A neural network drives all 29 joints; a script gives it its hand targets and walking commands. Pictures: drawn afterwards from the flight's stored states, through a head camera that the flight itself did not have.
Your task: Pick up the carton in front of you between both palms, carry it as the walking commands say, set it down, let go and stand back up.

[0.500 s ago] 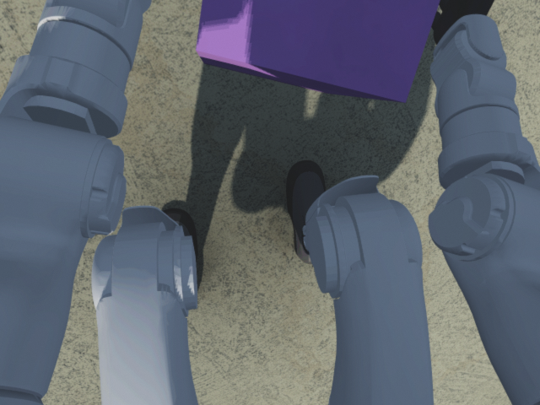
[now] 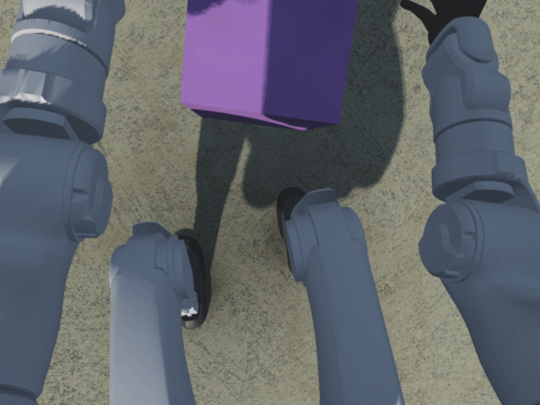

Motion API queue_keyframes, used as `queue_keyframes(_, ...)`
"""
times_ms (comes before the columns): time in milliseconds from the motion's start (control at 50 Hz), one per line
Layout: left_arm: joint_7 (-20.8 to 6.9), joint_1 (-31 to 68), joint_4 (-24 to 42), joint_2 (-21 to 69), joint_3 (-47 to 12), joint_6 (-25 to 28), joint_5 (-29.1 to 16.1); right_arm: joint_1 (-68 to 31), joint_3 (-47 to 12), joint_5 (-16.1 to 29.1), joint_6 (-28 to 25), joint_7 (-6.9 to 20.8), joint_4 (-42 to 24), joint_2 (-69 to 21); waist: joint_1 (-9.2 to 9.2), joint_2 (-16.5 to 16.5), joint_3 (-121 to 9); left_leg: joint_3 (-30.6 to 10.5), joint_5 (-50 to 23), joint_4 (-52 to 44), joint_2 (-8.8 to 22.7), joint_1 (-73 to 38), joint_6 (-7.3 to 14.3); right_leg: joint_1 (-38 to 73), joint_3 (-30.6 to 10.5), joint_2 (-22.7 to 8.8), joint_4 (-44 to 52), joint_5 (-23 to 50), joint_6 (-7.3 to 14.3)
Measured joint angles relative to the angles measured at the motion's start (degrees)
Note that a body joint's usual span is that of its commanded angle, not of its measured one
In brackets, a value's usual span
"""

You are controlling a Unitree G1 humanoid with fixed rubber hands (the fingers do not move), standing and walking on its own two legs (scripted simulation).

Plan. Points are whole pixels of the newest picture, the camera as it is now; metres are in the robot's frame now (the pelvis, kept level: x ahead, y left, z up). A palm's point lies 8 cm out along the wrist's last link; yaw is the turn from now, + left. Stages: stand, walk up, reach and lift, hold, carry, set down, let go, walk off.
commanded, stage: set down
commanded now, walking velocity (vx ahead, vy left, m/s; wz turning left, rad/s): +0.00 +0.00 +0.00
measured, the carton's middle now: (263, 57) +0.53 -0.10 -0.31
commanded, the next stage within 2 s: let go in 0.66 s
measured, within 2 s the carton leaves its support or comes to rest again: neither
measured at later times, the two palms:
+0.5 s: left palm out of the picture +0.62 +0.07 +0.03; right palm out of the picture +0.49 -0.31 +0.03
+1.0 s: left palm out of the picture +0.51 +0.11 +0.14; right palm out of the picture +0.43 -0.29 +0.14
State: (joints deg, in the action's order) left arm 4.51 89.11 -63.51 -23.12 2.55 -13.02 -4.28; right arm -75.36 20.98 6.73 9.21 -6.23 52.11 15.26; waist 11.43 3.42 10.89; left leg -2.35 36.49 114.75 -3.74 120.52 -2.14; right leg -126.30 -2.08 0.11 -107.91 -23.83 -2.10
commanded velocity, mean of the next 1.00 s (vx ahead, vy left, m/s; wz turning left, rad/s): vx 0.00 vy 0.00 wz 0.00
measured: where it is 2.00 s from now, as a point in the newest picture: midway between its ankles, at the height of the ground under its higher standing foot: (245, 272)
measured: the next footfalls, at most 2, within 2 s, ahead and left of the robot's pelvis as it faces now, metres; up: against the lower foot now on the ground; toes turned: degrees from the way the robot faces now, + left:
none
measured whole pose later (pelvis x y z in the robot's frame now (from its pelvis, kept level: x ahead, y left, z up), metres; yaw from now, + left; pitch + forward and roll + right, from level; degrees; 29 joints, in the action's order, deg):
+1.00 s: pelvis +0.06 -0.02 +0.25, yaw +1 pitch +38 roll +2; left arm 7.5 43.8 -36.5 -5.4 14.2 -12.0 9.0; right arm -36.3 18.1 -5.3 9.7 7.2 33.8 11.2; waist 7.5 1.6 -2.8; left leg -5.0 20.8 55.3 -3.2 73.1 -2.8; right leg -78.4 -1.5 -0.3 -52.9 -13.0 0.1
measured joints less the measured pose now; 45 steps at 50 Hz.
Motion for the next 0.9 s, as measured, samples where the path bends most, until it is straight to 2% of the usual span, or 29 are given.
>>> queue_keyframes(100,-0.4,-1.4,0.7,0.4,1.4,-0.1,1.3,1.8,0.7,-0.6,0.6,0.7,-1.5,-0.1,-0.08,-0.1,-3.6,0.2,-1.0,-4.8,-0.1,-1.5,0.2,1.6,-0.3,0.1,4.4,0.5,-0.1)
queue_keyframes(400,-0.8,-10.2,11.1,3.2,2.5,-4.2,4.5,10.6,3.3,-2.1,4.6,3.6,-10.0,-1.4,-0.33,-0.4,-12.2,-0.9,-3.6,-19.7,-0.3,-9.4,0.2,10.1,0.2,-0.1,18.7,1.7,0.2)
queue_keyframes(740,-3.3,-14.7,8.4,5.2,7.8,-2.1,7.9,15.3,4.4,-6.3,3.3,6.0,-9.9,-3.2,-1.23,0.1,-14.8,-1.2,-11.1,-42.1,0.2,-26.1,0.3,27.1,-0.3,-0.1,40.1,8.0,0.7)
queue_keyframes(820,-2.3,-20.2,11.5,8.3,10.2,-1.1,10.6,19.9,3.8,-8.8,2.3,7.9,-11.5,-4.0,-2.10,-0.3,-15.3,-1.5,-12.8,-47.2,0.2,-30.6,0.0,31.6,-0.2,-0.2,44.8,9.3,1.1)
queue_keyframes(900,0.2,-30.6,18.2,13.1,11.8,-0.2,12.8,28.0,1.7,-11.4,1.5,10.6,-14.8,-4.7,-3.14,-0.8,-15.3,-2.0,-14.3,-52.8,0.3,-37.1,-0.3,37.9,0.0,-0.3,49.5,10.2,1.6)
